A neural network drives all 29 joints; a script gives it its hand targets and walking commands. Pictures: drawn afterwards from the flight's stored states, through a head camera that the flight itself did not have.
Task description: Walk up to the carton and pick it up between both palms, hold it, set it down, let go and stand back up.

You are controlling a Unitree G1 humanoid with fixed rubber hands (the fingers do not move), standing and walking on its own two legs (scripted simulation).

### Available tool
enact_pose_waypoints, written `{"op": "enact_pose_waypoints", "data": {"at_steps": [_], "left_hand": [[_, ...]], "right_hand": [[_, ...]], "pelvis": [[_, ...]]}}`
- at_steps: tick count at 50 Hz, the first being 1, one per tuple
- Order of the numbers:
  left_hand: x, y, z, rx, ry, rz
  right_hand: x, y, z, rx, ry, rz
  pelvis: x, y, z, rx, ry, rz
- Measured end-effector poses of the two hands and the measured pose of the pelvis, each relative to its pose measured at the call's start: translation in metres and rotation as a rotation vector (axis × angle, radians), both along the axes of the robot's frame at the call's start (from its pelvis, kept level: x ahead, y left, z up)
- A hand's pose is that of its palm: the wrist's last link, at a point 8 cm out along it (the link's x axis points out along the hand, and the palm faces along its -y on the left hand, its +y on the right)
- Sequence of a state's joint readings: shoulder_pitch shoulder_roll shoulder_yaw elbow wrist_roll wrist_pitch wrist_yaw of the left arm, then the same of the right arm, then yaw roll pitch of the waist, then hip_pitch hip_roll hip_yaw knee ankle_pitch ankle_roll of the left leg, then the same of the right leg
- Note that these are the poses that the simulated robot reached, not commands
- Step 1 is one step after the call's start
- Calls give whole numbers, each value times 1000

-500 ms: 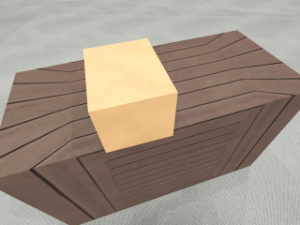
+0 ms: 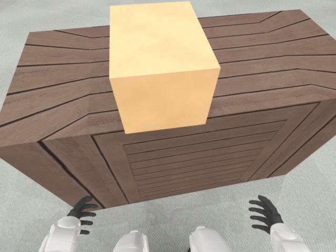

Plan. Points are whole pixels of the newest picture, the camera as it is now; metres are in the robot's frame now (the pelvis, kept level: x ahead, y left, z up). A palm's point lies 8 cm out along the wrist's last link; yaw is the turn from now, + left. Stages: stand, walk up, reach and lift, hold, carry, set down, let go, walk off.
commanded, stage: reach and lift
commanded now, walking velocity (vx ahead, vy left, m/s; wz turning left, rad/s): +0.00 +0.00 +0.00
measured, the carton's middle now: (158, 65) +0.57 +0.01 +0.10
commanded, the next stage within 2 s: none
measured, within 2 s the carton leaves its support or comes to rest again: neither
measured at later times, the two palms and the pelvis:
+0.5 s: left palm (62, 230) +0.19 +0.23 -0.02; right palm (277, 242) +0.14 -0.23 -0.04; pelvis +0.00 -0.03 +0.04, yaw +1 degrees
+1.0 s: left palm (62, 203) +0.23 +0.23 +0.02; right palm (270, 199) +0.22 -0.22 +0.01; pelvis +0.06 -0.02 +0.06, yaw +1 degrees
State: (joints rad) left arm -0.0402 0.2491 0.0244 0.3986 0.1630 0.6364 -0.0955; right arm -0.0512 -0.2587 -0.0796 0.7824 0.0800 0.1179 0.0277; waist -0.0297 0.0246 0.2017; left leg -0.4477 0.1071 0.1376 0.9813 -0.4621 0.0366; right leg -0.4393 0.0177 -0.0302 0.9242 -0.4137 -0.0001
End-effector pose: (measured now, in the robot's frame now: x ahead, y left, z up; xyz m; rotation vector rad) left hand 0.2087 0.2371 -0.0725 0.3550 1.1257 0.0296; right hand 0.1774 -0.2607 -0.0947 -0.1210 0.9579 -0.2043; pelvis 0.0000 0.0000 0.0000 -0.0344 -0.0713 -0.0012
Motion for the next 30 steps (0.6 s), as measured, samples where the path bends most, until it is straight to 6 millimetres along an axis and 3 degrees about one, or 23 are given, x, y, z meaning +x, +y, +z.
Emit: {"op": "enact_pose_waypoints", "data": {"at_steps": [3,6,13,20,30], "left_hand": [[-11,-6,12,-3,-32,-5],[-28,-8,16,-8,-33,9],[-50,1,22,9,-70,52],[-39,2,43,-2,-146,85],[-7,-9,66,-50,-273,92]], "right_hand": [[5,6,20,2,-41,15],[-3,10,31,3,-45,24],[-34,19,24,28,-19,22],[-45,32,33,55,-55,3],[-27,26,66,37,-151,25]], "pelvis": [[0,-7,10,10,-21,15],[0,-12,18,20,-18,24],[-1,-21,24,15,-11,22],[0,-28,35,38,-14,23],[12,-30,51,46,-23,24]]}}
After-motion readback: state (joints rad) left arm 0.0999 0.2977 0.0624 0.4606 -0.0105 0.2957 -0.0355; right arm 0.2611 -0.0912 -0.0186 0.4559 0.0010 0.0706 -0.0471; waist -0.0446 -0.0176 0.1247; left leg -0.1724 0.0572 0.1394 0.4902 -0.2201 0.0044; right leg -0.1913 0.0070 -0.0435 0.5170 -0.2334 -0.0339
